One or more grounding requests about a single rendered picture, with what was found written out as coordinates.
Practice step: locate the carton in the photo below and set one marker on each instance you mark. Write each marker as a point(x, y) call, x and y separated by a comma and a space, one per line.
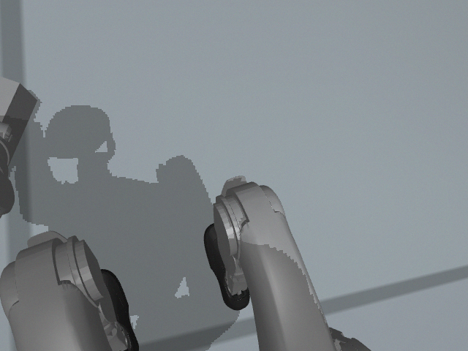
point(16, 107)

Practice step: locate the left robot foot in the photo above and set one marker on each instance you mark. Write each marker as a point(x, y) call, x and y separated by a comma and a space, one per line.
point(121, 307)

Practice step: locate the right robot foot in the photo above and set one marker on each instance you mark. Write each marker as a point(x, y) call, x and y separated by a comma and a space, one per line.
point(235, 302)

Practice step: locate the left robot arm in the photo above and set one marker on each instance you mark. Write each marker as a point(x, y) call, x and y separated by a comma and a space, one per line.
point(7, 146)

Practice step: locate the right robot hand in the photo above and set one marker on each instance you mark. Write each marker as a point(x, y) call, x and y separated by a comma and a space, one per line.
point(345, 344)

